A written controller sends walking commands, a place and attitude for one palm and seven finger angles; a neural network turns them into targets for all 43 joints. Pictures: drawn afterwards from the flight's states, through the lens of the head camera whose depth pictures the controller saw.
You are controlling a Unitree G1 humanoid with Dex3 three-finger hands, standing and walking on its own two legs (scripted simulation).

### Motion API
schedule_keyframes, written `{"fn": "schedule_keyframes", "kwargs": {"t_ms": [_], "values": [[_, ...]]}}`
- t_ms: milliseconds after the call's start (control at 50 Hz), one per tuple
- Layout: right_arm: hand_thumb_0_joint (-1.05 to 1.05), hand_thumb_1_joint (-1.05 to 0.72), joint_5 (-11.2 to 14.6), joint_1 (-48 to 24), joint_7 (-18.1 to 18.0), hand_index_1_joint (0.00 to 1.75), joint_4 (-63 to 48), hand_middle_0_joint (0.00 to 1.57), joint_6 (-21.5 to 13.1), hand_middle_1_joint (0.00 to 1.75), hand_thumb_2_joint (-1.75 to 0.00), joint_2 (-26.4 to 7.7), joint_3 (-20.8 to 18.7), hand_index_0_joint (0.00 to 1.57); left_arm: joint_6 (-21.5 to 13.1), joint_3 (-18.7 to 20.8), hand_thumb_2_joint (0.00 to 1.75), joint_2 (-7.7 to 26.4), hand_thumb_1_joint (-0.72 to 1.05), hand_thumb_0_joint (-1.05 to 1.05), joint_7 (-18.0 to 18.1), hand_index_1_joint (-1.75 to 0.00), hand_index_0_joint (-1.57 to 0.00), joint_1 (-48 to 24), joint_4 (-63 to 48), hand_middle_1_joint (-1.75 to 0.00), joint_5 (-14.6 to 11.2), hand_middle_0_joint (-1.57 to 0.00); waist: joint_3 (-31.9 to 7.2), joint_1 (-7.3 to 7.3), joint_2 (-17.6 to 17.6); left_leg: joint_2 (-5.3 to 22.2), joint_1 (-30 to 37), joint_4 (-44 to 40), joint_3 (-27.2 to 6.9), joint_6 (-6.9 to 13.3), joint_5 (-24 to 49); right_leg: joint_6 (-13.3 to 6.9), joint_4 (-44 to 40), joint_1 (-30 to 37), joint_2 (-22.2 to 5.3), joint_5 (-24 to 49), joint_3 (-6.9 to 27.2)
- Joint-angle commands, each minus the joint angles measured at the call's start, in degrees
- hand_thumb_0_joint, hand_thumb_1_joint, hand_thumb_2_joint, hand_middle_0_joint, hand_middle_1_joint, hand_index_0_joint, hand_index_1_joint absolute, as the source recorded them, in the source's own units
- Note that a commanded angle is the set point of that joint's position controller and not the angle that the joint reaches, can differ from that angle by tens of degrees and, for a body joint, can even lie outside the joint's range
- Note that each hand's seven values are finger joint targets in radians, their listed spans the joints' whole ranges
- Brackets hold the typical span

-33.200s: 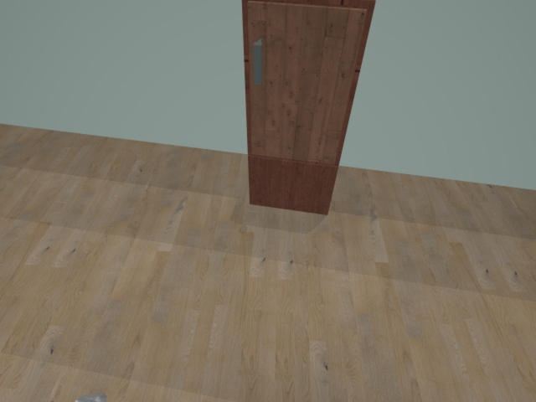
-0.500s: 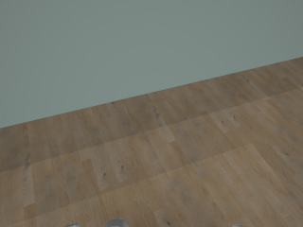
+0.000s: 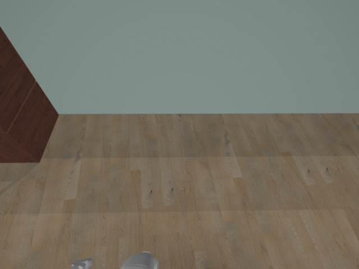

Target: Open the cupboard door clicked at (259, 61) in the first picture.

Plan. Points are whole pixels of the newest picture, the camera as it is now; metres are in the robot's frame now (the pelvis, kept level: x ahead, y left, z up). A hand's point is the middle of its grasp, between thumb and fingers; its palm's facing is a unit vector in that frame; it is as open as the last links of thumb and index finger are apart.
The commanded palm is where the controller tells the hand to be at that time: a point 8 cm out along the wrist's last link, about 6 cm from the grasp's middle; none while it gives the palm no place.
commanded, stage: turn to face it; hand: left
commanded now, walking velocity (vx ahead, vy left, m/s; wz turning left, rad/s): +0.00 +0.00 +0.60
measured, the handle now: out of the picture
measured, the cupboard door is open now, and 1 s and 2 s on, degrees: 53 53 53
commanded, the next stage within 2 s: take the last steps up to it in 1.44 s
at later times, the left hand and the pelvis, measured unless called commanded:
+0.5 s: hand out of the picture +0.06 +0.22 -0.15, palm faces +0.30 -0.91 -0.30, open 7.4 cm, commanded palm none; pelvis +0.01 -0.02 -0.01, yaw +18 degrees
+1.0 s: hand out of the picture -0.02 +0.21 -0.16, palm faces +0.59 -0.75 -0.30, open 7.4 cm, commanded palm none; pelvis +0.02 -0.03 -0.01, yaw +36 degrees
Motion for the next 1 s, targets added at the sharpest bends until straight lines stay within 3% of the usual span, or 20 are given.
{"fn": "schedule_keyframes", "kwargs": {"t_ms": [0, 40, 80, 100, 180, 360, 380, 400, 420, 500, 580, 640, 660, 700, 720, 780, 920, 940, 960, 980], "values": [[0.00, -0.90, 0.56, -3.31, -0.10, 0.30, -6.20, 0.20, -2.80, 0.30, -0.90, -2.54, -0.13, 0.20, -1.27, 3.14, 0.90, 12.58, 0.90, 0.00, 0.66, -0.30, -0.20, 3.15, -2.34, -0.30, 0.22, -0.20, -8.84, 2.59, -8.75, -0.40, 4.00, -15.80, 3.68, 0.09, 3.01, -6.56, -5.09, 8.35, -13.10, 26.75, 6.38], [0.00, -0.90, 0.47, 1.36, -0.23, 0.30, -5.00, 0.20, -3.29, 0.30, -0.90, -4.53, -0.56, 0.20, -0.91, 3.30, 0.90, 12.27, 0.90, 0.00, 0.26, -0.30, -0.20, 1.75, -2.54, -0.30, -0.50, -0.20, -10.30, -0.20, -5.60, 0.06, 14.34, -27.64, 2.22, 1.27, 14.84, -2.15, 1.58, 2.42, -11.65, 21.26, 2.44], [0.00, -0.90, -0.40, 7.93, -0.89, 0.30, -4.79, 0.20, -3.74, 0.30, -0.90, -14.91, -2.96, 0.20, -0.19, 1.71, 0.90, 6.40, 0.90, 0.00, -0.28, -0.30, -0.20, -1.41, -6.30, -0.30, -0.92, -0.20, -11.29, -4.11, 20.28, 23.35, 25.68, -34.75, -27.39, 14.04, 42.12, 5.35, 24.64, -20.40, -0.55, -20.65, -1.41], [0.00, -0.90, -0.79, 10.17, -1.49, 0.30, -3.97, 0.20, -3.46, 0.30, -0.90, -16.81, -3.19, 0.20, 0.14, 1.81, 0.90, 7.62, 0.90, 0.00, -0.16, -0.30, -0.20, -4.51, -7.97, -0.30, -0.48, -0.20, -10.90, -5.20, 14.44, 25.24, 20.00, -34.43, -29.08, 17.64, 34.44, 4.22, 30.84, -19.62, -0.56, -20.39, 4.29], [0.00, -0.90, -0.52, 3.24, -2.93, 0.30, -4.88, 0.20, -4.62, 0.30, -0.90, -11.11, -1.60, 0.20, 0.48, 2.05, 0.90, 6.53, 0.90, 0.00, -0.36, -0.30, -0.20, -3.60, -3.92, -0.30, -0.46, -0.20, -10.51, -0.74, 12.69, 13.95, 17.95, -33.01, -18.72, 12.26, 38.45, 3.95, 32.69, -18.40, 0.83, -8.93, 7.04], [0.00, -0.90, -0.40, -1.20, -2.42, 0.30, -5.46, 0.20, -3.02, 0.30, -0.90, -10.91, -2.34, 0.20, 0.15, 2.32, 0.90, 6.74, 0.90, 0.00, 0.13, -0.30, -0.20, 1.85, -2.63, -0.30, -1.04, -0.20, -8.47, 2.56, 9.33, 8.66, 2.61, -30.27, -21.01, 8.93, 21.76, 2.10, -0.89, 6.22, 5.97, -1.44, 4.53], [0.00, -0.90, 0.11, -1.98, -2.06, 0.30, -6.12, 0.20, -2.94, 0.30, -0.90, -8.86, -2.15, 0.20, -0.43, 3.02, 0.90, 9.78, 0.90, 0.00, 0.50, -0.30, -0.20, 4.30, -2.52, -0.30, -0.56, -0.20, -8.72, 4.02, 2.45, 4.47, -3.59, -24.21, -17.79, 5.94, 14.15, 0.65, -11.16, 12.32, 0.17, -3.40, 11.07], [0.00, -0.90, 0.38, -1.42, -1.66, 0.30, -7.38, 0.20, -2.99, 0.30, -0.90, -5.22, -1.75, 0.20, -0.85, 4.04, 0.90, 14.41, 0.90, 0.00, 0.93, -0.30, -0.20, 4.71, -2.65, -0.30, 0.29, -0.20, -8.15, 4.30, -12.09, -3.50, -11.16, -11.64, -6.88, 1.34, 0.18, -5.45, -17.91, 14.25, -14.79, -6.53, 26.13], [0.00, -0.90, -0.08, -2.14, -1.14, 0.30, -7.87, 0.20, -2.98, 0.30, -0.90, -6.25, -1.78, 0.20, -0.61, 3.57, 0.90, 15.58, 0.90, 0.00, 0.76, -0.30, -0.20, 2.91, -3.61, -0.30, 0.12, -0.20, -7.67, 4.15, -13.34, -2.47, -7.87, 2.45, -5.03, 1.29, -6.17, -10.28, -19.67, 5.88, -20.98, -5.10, 28.02], [0.00, -0.90, 0.05, -2.32, -0.35, 0.30, -5.66, 0.20, -2.02, 0.30, -0.90, -4.50, -1.37, 0.20, -1.13, 2.06, 0.90, 8.98, 0.90, 0.00, 1.18, -0.30, -0.20, -2.50, -4.84, -0.30, -0.05, -0.20, -5.04, 0.69, -12.38, 1.70, -5.83, 8.26, -2.44, -0.17, -0.30, -8.46, -12.08, 3.73, -12.17, 19.77, 10.30], [0.00, -0.90, 0.60, -5.14, 0.10, 0.30, -6.23, 0.20, -2.68, 0.30, -0.90, -2.23, -0.28, 0.20, -1.49, 2.94, 0.90, 11.94, 0.90, 0.00, 0.89, -0.30, -0.20, 2.97, -2.32, -0.30, 0.29, -0.20, -8.09, 3.38, -9.58, -0.18, 0.05, -9.59, 2.75, -0.31, 0.28, -7.42, -6.59, 10.31, -12.92, 31.55, 7.38], [0.00, -0.90, 0.44, -1.22, -0.22, 0.30, -5.33, 0.20, -3.20, 0.30, -0.90, -3.51, -0.20, 0.20, -1.22, 3.35, 0.90, 12.76, 0.90, 0.00, 0.48, -0.30, -0.20, 2.84, -1.91, -0.30, -0.26, -0.20, -9.81, 1.27, -8.80, -1.07, 9.05, -22.95, 3.76, 0.58, 10.13, -3.81, -0.38, 7.69, -11.97, 30.41, 3.88], [0.00, -0.90, 0.37, 1.41, -0.27, 0.30, -4.65, 0.20, -3.43, 0.30, -0.90, -5.46, -0.66, 0.20, -0.95, 3.27, 0.90, 12.40, 0.90, 0.00, 0.25, -0.30, -0.20, 1.86, -2.32, -0.30, -0.68, -0.20, -10.63, -0.54, -5.06, 0.30, 16.07, -28.29, 1.83, 1.69, 17.27, -1.26, 4.18, 2.28, -11.23, 25.43, 1.89], [0.00, -0.90, -0.53, 8.83, -1.06, 0.30, -4.25, 0.20, -3.68, 0.30, -0.90, -15.88, -3.20, 0.20, -0.28, 1.64, 0.90, 6.51, 0.90, 0.00, -0.13, -0.30, -0.20, -1.69, -6.37, -0.30, -1.04, -0.20, -12.20, -4.82, 19.49, 23.95, 26.25, -33.48, -28.04, 16.05, 47.27, 5.34, 26.53, -19.71, 0.05, -22.31, -1.20], [0.00, -0.90, -0.86, 10.83, -1.48, 0.30, -3.34, 0.20, -3.47, 0.30, -0.90, -17.19, -3.36, 0.20, 0.03, 1.82, 0.90, 7.55, 0.90, 0.00, 0.16, -0.30, -0.20, -4.21, -8.02, -0.30, -0.52, -0.20, -11.61, -5.48, 12.49, 25.15, 21.06, -32.50, -28.54, 18.18, 37.24, 3.95, 32.15, -18.61, -0.12, -21.95, 4.29], [0.00, -0.90, -0.77, 2.51, -2.64, 0.30, -4.94, 0.20, -4.16, 0.30, -0.90, -12.21, -2.00, 0.20, 0.56, 2.12, 0.90, 7.07, 0.90, 0.00, -0.16, -0.30, -0.20, -4.28, -4.99, -0.30, -0.53, -0.20, -9.13, -1.40, 17.01, 15.19, 14.41, -33.21, -21.06, 13.04, 32.17, 3.58, 32.41, -17.41, 0.43, -12.80, 6.83], [0.00, -0.90, -0.49, -1.79, -2.46, 0.30, -5.66, 0.20, -3.23, 0.30, -0.90, -11.39, -2.16, 0.20, 0.02, 2.07, 0.90, 6.42, 0.90, 0.00, -0.25, -0.30, -0.20, 2.52, -2.69, -0.30, -0.93, -0.20, -10.84, 2.07, 10.74, 9.47, 6.07, -29.02, -19.32, 9.55, 26.94, 2.46, 2.95, 3.41, 5.90, -3.21, 3.63], [0.00, -0.90, -0.05, -2.98, -2.27, 0.30, -6.40, 0.20, -3.03, 0.30, -0.90, -9.90, -2.04, 0.20, -0.45, 2.64, 0.90, 8.25, 0.90, 0.00, 0.11, -0.30, -0.20, 5.16, -2.24, -0.30, -0.69, -0.20, -10.43, 3.68, 5.16, 6.17, 0.76, -24.75, -17.39, 6.97, 19.48, 1.80, -6.86, 9.55, 3.22, -0.43, 6.11], [0.00, -0.90, 0.48, -2.55, -1.79, 0.30, -7.55, 0.20, -2.98, 0.30, -0.90, -6.19, -1.54, 0.20, -1.07, 3.71, 0.90, 13.23, 0.90, 0.00, 0.65, -0.30, -0.20, 6.69, -2.16, -0.30, 0.22, -0.20, -9.72, 4.41, -10.43, -1.61, -9.39, -12.75, -9.00, 2.48, 5.38, -2.89, -15.92, 14.70, -10.73, -3.32, 22.33], [0.00, -0.90, 0.22, -3.76, -1.25, 0.30, -8.46, 0.20, -2.88, 0.30, -0.90, -6.29, -1.63, 0.20, -0.95, 3.72, 0.90, 15.82, 0.90, 0.00, 0.73, -0.30, -0.20, 5.23, -2.96, -0.30, 0.36, -0.20, -7.90, 4.61, -14.32, -2.91, -7.98, 1.13, -4.48, 1.02, -6.64, -9.22, -19.25, 7.31, -21.32, -1.42, 28.56]]}}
